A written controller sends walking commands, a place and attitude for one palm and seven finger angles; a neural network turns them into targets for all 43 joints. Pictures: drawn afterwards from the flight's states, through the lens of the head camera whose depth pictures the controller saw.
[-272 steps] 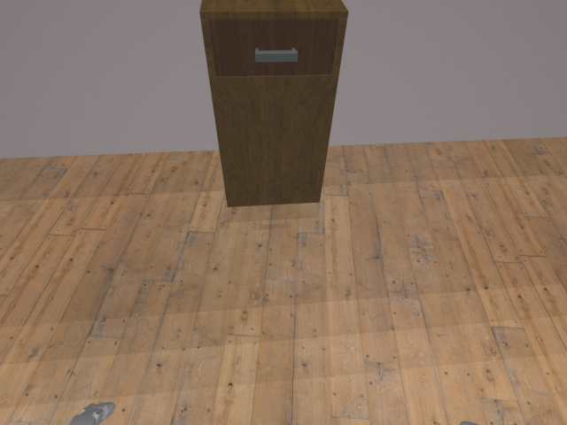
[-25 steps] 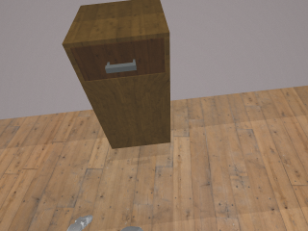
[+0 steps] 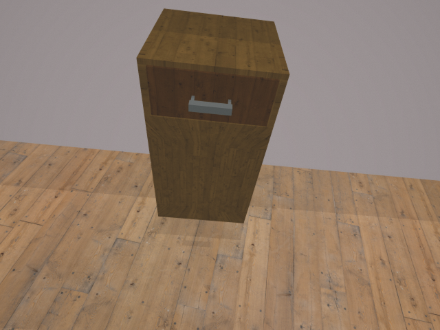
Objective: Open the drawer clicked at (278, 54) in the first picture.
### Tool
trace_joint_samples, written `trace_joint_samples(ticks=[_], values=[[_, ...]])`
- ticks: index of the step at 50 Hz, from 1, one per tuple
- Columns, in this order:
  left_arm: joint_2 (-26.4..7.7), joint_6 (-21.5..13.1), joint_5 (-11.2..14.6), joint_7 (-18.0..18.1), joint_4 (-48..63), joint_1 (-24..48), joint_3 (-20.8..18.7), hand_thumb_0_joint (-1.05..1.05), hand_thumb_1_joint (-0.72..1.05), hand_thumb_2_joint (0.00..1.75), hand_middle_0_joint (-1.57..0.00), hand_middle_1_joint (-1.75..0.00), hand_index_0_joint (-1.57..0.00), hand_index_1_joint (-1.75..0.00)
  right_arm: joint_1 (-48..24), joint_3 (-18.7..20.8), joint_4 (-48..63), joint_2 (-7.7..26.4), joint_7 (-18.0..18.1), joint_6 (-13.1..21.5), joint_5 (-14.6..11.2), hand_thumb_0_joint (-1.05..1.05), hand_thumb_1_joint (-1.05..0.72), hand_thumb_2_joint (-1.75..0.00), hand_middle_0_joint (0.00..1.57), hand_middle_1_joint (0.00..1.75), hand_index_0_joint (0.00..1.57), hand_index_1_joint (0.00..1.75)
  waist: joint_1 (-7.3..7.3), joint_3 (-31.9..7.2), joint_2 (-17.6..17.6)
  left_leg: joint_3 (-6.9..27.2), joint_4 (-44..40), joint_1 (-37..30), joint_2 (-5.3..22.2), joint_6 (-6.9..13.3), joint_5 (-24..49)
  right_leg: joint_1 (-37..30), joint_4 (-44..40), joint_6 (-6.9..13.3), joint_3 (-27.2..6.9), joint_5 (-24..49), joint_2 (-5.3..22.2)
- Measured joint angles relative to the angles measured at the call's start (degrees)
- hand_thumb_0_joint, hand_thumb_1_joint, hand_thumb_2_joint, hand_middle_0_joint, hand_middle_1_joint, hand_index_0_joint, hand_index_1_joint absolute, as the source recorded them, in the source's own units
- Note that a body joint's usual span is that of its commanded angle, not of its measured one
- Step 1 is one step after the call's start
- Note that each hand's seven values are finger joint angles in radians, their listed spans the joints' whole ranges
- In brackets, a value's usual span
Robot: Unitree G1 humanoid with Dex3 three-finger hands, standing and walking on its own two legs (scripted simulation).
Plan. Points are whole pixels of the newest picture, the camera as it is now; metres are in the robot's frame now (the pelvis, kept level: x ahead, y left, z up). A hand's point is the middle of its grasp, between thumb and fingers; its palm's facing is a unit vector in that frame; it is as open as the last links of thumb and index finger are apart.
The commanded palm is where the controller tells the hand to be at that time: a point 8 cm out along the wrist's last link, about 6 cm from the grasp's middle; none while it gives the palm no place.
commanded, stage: take the last steps up to it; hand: left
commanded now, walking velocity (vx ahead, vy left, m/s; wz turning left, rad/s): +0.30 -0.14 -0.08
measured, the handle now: (210, 104) +0.77 +0.09 -0.02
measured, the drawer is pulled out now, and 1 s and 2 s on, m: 0.00 0.00 0.00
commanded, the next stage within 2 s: come to a stop and stand still in 0.60 s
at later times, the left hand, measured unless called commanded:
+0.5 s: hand (187, 282) +0.26 +0.09 -0.17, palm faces -0.01 -0.98 -0.20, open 7.4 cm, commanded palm none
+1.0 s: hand (194, 284) +0.26 +0.07 -0.18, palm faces +0.06 -0.98 -0.19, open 7.4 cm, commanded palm none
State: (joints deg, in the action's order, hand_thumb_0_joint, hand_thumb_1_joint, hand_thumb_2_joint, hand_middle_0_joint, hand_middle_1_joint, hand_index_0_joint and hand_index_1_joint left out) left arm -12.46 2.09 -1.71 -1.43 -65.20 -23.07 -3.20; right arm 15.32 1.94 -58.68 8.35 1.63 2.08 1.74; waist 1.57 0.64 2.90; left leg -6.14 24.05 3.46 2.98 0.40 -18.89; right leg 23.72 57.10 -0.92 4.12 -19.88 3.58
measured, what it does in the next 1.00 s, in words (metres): walks ahead: right foot, then left foot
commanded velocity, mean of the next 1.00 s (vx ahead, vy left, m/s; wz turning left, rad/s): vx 0.07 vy -0.06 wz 0.01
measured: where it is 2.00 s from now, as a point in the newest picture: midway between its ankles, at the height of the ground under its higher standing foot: outside the picture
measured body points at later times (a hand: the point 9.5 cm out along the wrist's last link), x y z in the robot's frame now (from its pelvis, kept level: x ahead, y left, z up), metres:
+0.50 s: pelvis +0.16 -0.09 -0.01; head +0.18 -0.10 +0.44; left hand +0.26 +0.14 -0.15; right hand +0.11 -0.32 -0.17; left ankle +0.09 +0.04 -0.65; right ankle +0.21 -0.18 -0.74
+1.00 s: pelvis +0.28 -0.11 -0.01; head +0.31 -0.10 +0.44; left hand +0.26 +0.12 -0.17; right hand +0.35 -0.33 -0.16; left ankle +0.29 +0.01 -0.74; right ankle +0.27 -0.23 -0.73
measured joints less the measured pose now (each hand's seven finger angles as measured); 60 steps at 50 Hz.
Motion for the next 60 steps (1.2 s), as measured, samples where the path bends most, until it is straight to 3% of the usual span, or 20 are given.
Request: trace_joint_samples(ticks=[4, 7, 12, 15, 17, 19, 21, 23, 27, 30, 35, 38, 43, 47, 50, 53, 56, 60], values=[[-0.06, -0.43, 0.0, -0.46, 1.32, 2.95, -0.31, 0.01, 0.91, 0.9, -0.2, -0.3, -0.2, -0.3, 3.66, -0.24, -2.16, -0.1, 0.34, 0.41, -0.23, 0.0, -0.93, -0.89, 0.2, 0.3, 0.2, 0.3, -0.29, 0.91, -0.07, -0.49, -4.13, -3.63, 0.05, -0.22, 0.6, 6.0, 4.05, -0.92, -1.46, 5.35, 1.33], [-0.15, -0.41, 0.05, -0.63, 2.48, 5.87, -0.46, 0.01, 0.91, 0.9, -0.2, -0.3, -0.2, -0.3, 6.44, -0.35, -3.82, -0.61, 0.5, 0.53, -0.23, 0.0, -0.92, -0.89, 0.2, 0.3, 0.2, 0.3, -0.84, 1.62, -0.04, -0.97, -5.73, -5.73, 0.3, -0.9, -0.02, 8.76, 2.61, -1.17, -1.48, 7.81, 2.1], [0.13, -0.61, 0.43, -1.05, 4.24, 11.65, -0.24, 0.0, 0.91, 0.9, -0.2, -0.3, -0.19, -0.3, 10.12, -0.04, -5.93, -0.99, 0.48, 0.43, 0.3, 0.0, -0.91, -0.89, 0.2, 0.3, 0.2, 0.3, -3.25, 3.39, -1.02, -1.69, -5.9, -8.62, 1.54, -2.9, -2.85, 8.17, -9.82, -0.1, 0.62, 8.61, 2.37], [0.37, -1.67, 0.69, -1.18, 5.55, 14.73, -0.14, 0.0, 0.91, 0.9, -0.2, -0.3, -0.19, -0.3, 11.8, 0.36, -7.23, -0.64, 0.23, 0.04, 0.41, 0.0, -0.91, -0.89, 0.2, 0.3, 0.2, 0.3, -4.7, 4.24, -2.48, -1.94, -3.15, -9.6, 3.3, -4.75, -6.41, 4.62, -18.32, 1.62, 2.25, 7.2, 0.79], [0.25, -3.63, 0.54, -1.06, 6.46, 16.03, -0.28, 0.0, 0.91, 0.9, -0.2, -0.3, -0.2, -0.3, 12.79, 0.55, -8.32, -0.55, -0.14, -0.41, 0.0, 0.0, -0.91, -0.89, 0.2, 0.3, 0.2, 0.3, -4.6, 4.44, -3.13, -1.65, 5.69, -7.19, 4.96, -4.6, -10.28, 1.37, -22.54, 3.06, 3.13, 10.15, -0.44], [0.82, -5.25, 0.77, -0.36, 6.96, 17.19, -0.43, 0.0, 0.91, 0.9, -0.2, -0.3, -0.2, -0.3, 11.29, 0.61, -8.79, -0.13, -0.41, -1.54, -0.8, 0.0, -0.91, -0.89, 0.2, 0.3, 0.2, 0.3, -4.35, 5.49, -4.07, 2.49, 25.47, 0.6, 4.93, -2.11, -12.42, 1.52, -18.7, 3.95, 3.85, 8.58, -1.25], [1.53, -5.53, 1.02, 0.24, 6.94, 17.18, -0.12, 0.0, 0.91, 0.9, -0.2, -0.3, -0.2, -0.3, 9.38, 0.95, -8.27, 0.31, -0.57, -2.05, -1.19, 0.01, -0.91, -0.89, 0.2, 0.3, 0.2, 0.3, -4.23, 5.49, -4.53, 4.68, 40.87, 8.41, 3.77, -0.22, -10.12, -1.09, -19.57, 4.31, 4.65, 6.75, -1.81], [2.28, -5.33, 1.02, 0.89, 6.46, 16.26, 0.34, 0.0, 0.91, 0.9, -0.2, -0.3, -0.2, -0.3, 7.2, 1.29, -6.99, 0.79, -0.67, -2.11, -0.87, 0.01, -0.91, -0.89, 0.2, 0.3, 0.2, 0.3, -4.01, 4.56, -4.76, 4.26, 47.3, 14.95, 3.55, 0.44, -6.1, -4.3, -22.94, 4.19, 5.29, 6.96, -2.38], [3.31, -5.19, 0.87, 2.29, 5.17, 13.39, 0.43, -0.01, 0.93, 0.9, -0.2, -0.3, -0.2, -0.3, 2.6, 1.71, -3.31, 1.39, -0.8, -2.07, -0.22, 0.0, -0.91, -0.89, 0.19, 0.3, 0.19, 0.3, -4.01, 2.12, -5.35, 2.59, 42.7, 22.99, 4.04, 0.06, -1.15, -9.72, -29.88, 4.72, 6.62, 8.06, -3.77], [3.02, -5.04, 0.52, 2.35, 4.29, 11.35, 0.76, -0.01, 0.94, 0.9, -0.2, -0.3, -0.2, -0.3, -0.56, 1.66, -1.16, 1.07, -1.15, -2.03, -0.07, 0.0, -0.91, -0.9, 0.19, 0.3, 0.19, 0.3, -3.5, 0.8, -5.22, 1.46, 34.43, 24.67, 4.22, -0.45, 0.68, -12.34, -33.01, 4.95, 7.07, 8.07, -4.8], [3.25, -4.8, 0.27, 1.95, 2.9, 8.07, 0.94, 0.0, 0.92, 0.9, -0.2, -0.3, -0.2, -0.3, -3.54, 1.46, 0.16, 1.05, -1.44, -1.31, -0.06, 0.0, -0.94, -0.9, 0.19, 0.3, 0.19, 0.3, -1.67, -0.05, -4.15, 0.44, 19.44, 20.76, 3.43, -0.49, 1.32, -15.03, -33.56, 4.58, 7.26, 5.61, -5.76], [3.48, -4.23, 0.73, 1.88, 1.87, 5.95, 1.03, 0.0, 0.92, 0.9, -0.2, -0.3, -0.2, -0.3, -3.65, 0.65, -0.06, 0.7, -1.3, -0.03, -0.06, 0.0, -0.93, -0.9, 0.19, 0.3, 0.19, 0.3, -0.86, -0.27, -3.37, 0.15, 10.1, 15.22, 2.41, -0.18, 5.71, -15.33, -29.49, 3.67, 7.34, 1.59, -5.48], [4.14, -2.52, 1.48, 2.7, 0.31, 5.12, 1.94, 0.0, 0.91, 0.9, -0.2, -0.3, -0.2, -0.3, -4.91, -0.84, -1.64, -0.86, 0.92, -0.19, -0.7, -0.01, -0.94, -0.89, 0.2, 0.3, 0.2, 0.3, 0.75, 1.12, -0.26, -2.47, 7.22, 10.86, -0.47, 1.77, 3.2, -13.65, -23.98, 1.09, 2.38, -2.87, -1.99], [4.63, -1.44, 1.28, 2.9, 1.22, 5.99, 2.21, 0.0, 0.91, 0.9, -0.2, -0.3, -0.2, -0.3, -6.84, -0.5, -1.58, -0.61, 1.59, -1.18, -1.25, -0.01, -0.95, -0.89, 0.2, 0.3, 0.2, 0.3, 0.53, 3.86, -0.7, -2.94, 4.31, 8.73, -1.52, 1.43, 4.55, -11.87, -24.52, 0.41, -0.61, 1.61, -0.14], [3.81, -0.34, 0.98, 2.9, 2.63, 7.11, 1.49, 0.0, 0.91, 0.9, -0.2, -0.3, -0.2, -0.3, -7.79, 0.33, -1.18, -0.14, 1.52, -2.25, -1.12, -0.01, -0.95, -0.89, 0.2, 0.3, 0.2, 0.3, 0.37, 5.42, -1.4, -3.04, 4.1, 8.44, -1.15, 0.71, 4.8, -8.69, -19.62, 0.34, -1.71, -1.88, 0.07], [2.63, 0.4, 0.81, 3.02, 4.06, 8.21, 0.45, 0.0, 0.91, 0.9, -0.2, -0.3, -0.2, -0.3, -8.08, 1.03, -1.08, 0.72, 1.17, -3.51, -0.66, -0.01, -0.94, -0.89, 0.2, 0.3, 0.2, 0.3, 0.19, 5.97, -2.64, -2.74, 4.85, 8.79, 0.08, -0.52, 4.81, -6.31, -15.62, 0.53, -1.68, -3.91, -0.52], [1.43, -0.32, 0.51, 3.12, 5.4, 8.37, -0.1, 0.0, 0.91, 0.9, -0.2, -0.3, -0.2, -0.3, -7.71, 1.55, -1.36, 1.81, 0.56, -4.6, -0.61, -0.01, -0.93, -0.89, 0.2, 0.3, 0.2, 0.3, 0.31, 5.27, -3.63, -2.35, 7.92, 10.22, 1.33, -2.42, 3.65, -7.54, -20.58, 1.39, -1.1, 3.48, -0.81], [2.04, -0.97, 0.26, 3.14, 5.86, 9.19, 0.54, 0.0, 0.91, 0.9, -0.2, -0.3, -0.2, -0.3, -6.84, 2.52, -1.53, 3.78, -0.06, -6.41, -0.94, 0.0, -0.92, -0.89, 0.2, 0.3, 0.2, 0.3, -0.29, 3.8, -5.71, 2.93, 21.52, 14.89, -0.59, -1.36, -7.59, -7.94, -21.26, 4.45, 0.65, 1.89, -1.77]])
